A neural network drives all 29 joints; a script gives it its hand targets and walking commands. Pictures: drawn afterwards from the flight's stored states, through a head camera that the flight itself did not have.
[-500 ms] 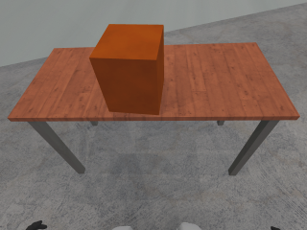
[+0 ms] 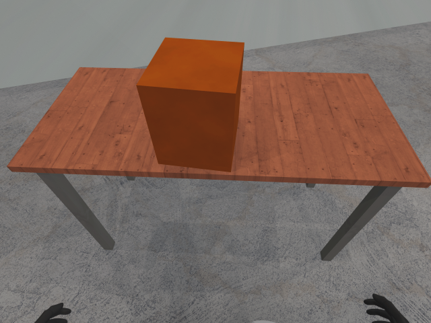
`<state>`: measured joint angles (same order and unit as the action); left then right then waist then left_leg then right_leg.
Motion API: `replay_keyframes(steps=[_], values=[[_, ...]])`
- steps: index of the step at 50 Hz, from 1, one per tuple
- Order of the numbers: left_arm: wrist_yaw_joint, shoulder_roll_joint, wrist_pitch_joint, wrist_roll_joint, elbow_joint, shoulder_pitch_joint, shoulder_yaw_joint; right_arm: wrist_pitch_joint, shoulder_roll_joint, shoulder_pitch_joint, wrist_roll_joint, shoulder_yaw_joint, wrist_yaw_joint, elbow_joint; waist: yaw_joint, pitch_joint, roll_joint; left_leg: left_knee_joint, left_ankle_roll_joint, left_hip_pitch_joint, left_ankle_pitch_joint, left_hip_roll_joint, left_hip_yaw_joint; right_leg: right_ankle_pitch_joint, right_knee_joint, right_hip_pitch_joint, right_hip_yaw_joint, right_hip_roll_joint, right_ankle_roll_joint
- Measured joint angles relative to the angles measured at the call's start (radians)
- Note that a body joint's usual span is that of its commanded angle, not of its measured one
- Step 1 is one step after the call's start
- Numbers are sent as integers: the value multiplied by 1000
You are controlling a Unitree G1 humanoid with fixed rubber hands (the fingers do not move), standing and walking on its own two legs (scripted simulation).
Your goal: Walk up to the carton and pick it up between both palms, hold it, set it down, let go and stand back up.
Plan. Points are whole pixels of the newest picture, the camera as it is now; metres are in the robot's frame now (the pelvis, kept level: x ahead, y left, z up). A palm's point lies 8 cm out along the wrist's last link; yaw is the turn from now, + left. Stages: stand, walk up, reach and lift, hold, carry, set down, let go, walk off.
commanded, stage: walk up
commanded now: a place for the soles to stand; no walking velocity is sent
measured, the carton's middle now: (198, 106) +0.60 +0.04 +0.05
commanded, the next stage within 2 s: none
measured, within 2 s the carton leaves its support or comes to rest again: neither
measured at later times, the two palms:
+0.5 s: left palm out of the picture +0.10 +0.33 -0.05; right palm out of the picture +0.10 -0.32 -0.07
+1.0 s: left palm out of the picture +0.15 +0.44 -0.06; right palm (338, 298) +0.17 -0.22 -0.04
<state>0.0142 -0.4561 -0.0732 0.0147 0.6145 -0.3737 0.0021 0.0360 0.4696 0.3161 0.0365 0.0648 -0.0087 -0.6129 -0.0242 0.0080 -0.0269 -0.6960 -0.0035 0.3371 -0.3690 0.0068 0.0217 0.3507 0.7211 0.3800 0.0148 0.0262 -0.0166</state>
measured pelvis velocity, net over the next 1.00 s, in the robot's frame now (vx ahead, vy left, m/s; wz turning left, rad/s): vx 0.07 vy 0.11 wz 0.01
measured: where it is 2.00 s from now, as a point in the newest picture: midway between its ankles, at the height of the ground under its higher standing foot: outside the picture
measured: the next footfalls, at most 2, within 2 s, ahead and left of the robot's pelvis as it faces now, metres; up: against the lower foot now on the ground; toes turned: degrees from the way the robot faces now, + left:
left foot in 0.82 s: +0.20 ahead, +0.21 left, +0.00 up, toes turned -1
right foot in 1.28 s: +0.22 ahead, -0.04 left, +0.00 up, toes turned -1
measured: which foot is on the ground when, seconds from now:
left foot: down 0.00-0.48, up 0.50-0.80, down 0.82-1.00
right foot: down 0.00-0.82, up 0.84-1.00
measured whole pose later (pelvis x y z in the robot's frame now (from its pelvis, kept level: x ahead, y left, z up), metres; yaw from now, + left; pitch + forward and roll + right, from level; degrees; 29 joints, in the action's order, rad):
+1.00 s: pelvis +0.07 +0.11 +0.01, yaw +1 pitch -3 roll -2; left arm 0.01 -0.50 -0.07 0.00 0.62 -0.42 0.00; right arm 0.03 0.47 0.34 0.04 0.09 -0.06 -0.61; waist -0.02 0.07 0.00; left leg -0.64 0.03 0.31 -0.29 0.00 -0.03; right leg 0.38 1.13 0.46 -0.03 0.04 -0.01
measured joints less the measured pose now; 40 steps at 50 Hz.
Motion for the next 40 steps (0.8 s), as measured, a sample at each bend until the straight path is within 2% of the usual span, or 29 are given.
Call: replay_keyframes(steps=[19, 23, 25, 28, 31, 36, 40], values=[[0, -1, -3, 0, 0, 2, 0, -5, 0, -14, 0, -2, -4, 0, 0, -14, 0, -15, 12, 7, 5, 1, -6, -16, -4, 0, -4, 1, 0], [0, -14, -8, 0, 1, 2, 0, -12, 0, -13, 0, -2, -36, -1, 0, -24, -2, -23, 50, 3, -34, 0, -4, 36, 8, -3, -3, -4, 0], [0, -27, -25, 2, 1, -7, 0, -23, 0, -13, 0, -2, -46, -1, 3, -31, -4, -90, 65, 30, -110, 3, 1, 19, -7, -6, 0, -6, 0], [0, -37, -35, 2, 2, -33, 0, -26, 3, -14, 0, -1, -47, 0, 4, -28, -8, -250, 62, 125, -116, 7, 0, -21, -51, -27, -1, 13, 0], [0, -42, -37, 2, 2, -52, 0, -26, 7, -14, 0, 1, -52, 0, 5, -12, -18, -277, 54, 198, -115, 2, 11, -22, -90, -64, -1, 45, 0], [0, -54, -38, 2, 2, -67, 0, -26, 7, -23, 0, 2, -72, 0, 17, 9, -46, -214, 42, 254, -1, -32, 14, -9, -110, -110, 1, 63, 4], [0, -74, -38, 2, 2, -65, 0, -26, 9, -20, -1, 10, -88, 0, 15, 3, -47, -89, 41, 200, 66, -45, 4, 42, -73, -111, -1, 75, 5]])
